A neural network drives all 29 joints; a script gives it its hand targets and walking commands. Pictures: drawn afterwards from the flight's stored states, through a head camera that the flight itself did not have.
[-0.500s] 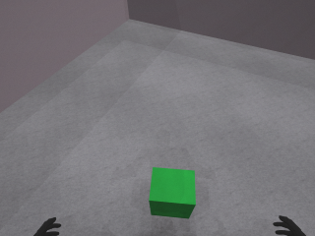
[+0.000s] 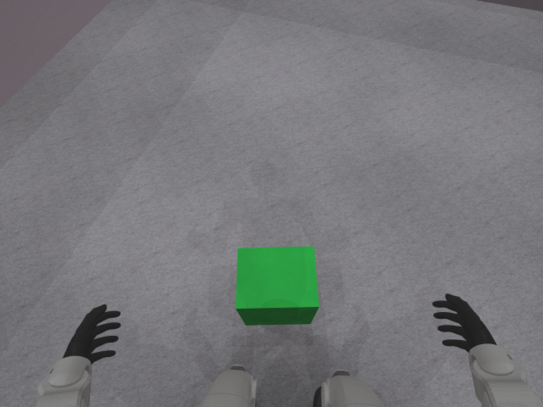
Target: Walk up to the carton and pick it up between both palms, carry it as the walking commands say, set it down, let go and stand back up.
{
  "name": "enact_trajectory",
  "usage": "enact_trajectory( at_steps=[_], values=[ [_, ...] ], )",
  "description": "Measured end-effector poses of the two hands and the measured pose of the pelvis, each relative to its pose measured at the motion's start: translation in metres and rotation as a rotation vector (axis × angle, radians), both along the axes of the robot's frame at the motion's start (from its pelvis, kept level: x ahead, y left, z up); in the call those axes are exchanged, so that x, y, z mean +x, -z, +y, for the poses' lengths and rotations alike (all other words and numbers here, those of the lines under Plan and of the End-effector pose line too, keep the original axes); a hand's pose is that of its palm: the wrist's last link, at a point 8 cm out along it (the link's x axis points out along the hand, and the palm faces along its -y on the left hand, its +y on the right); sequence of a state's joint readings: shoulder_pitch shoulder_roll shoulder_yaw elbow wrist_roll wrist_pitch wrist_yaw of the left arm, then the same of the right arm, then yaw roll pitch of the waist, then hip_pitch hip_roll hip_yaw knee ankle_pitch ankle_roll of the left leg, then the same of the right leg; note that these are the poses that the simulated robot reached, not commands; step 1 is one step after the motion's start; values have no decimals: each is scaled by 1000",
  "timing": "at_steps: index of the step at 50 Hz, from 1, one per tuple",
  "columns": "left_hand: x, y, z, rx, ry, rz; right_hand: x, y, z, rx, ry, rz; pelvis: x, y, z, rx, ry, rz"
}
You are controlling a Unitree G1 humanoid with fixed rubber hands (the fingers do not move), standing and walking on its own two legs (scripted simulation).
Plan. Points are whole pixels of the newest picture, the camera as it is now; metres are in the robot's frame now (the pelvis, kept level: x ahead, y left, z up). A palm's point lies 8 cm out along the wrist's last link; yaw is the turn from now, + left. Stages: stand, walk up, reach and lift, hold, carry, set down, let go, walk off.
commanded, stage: reach and lift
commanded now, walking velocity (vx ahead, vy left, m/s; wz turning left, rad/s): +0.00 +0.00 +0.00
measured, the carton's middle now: (277, 289) +0.42 +0.05 -0.59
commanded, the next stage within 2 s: none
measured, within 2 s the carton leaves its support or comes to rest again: neither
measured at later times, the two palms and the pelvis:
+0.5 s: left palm (126, 295) +0.27 +0.30 -0.12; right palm (417, 282) +0.33 -0.20 -0.12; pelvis -0.04 +0.01 -0.04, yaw +0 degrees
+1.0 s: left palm (176, 241) +0.40 +0.26 -0.18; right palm (374, 232) +0.44 -0.15 -0.18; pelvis -0.06 +0.02 -0.08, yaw +0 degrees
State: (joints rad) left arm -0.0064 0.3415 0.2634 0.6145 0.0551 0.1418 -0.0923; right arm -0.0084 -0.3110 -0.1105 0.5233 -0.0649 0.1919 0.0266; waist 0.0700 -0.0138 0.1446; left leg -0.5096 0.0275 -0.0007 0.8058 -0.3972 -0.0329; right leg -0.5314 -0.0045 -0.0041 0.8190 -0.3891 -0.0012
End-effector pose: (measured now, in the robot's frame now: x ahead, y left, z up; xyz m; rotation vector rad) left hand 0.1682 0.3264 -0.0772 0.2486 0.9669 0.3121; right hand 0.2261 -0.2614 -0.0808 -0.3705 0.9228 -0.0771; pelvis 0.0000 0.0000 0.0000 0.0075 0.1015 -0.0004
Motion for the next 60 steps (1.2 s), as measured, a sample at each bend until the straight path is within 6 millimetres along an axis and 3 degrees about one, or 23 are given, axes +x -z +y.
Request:
enact_trajectory(
  at_steps=[12, 33, 48, 53, 60],
  values=[
    [35, 22, -6, -38, -6, -86, 50, 28, 35, 53, -11, -76, -8, 22, 0, -5, -6, 150],
    [144, 60, -38, -150, 30, -234, 135, 58, 72, 150, 13, -181, -60, 58, 18, -6, 6, 373],
    [224, 96, -65, -192, 48, -325, 213, 92, 107, 243, 30, -276, -59, 79, 19, -8, -3, 586],
    [239, 105, -72, -198, 61, -360, 221, 103, 112, 256, 36, -307, -51, 82, 18, -12, -8, 655],
    [236, 121, -72, -201, 59, -354, 213, 121, 111, 258, 44, -297, -47, 89, 17, -13, -9, 720]
  ],
)
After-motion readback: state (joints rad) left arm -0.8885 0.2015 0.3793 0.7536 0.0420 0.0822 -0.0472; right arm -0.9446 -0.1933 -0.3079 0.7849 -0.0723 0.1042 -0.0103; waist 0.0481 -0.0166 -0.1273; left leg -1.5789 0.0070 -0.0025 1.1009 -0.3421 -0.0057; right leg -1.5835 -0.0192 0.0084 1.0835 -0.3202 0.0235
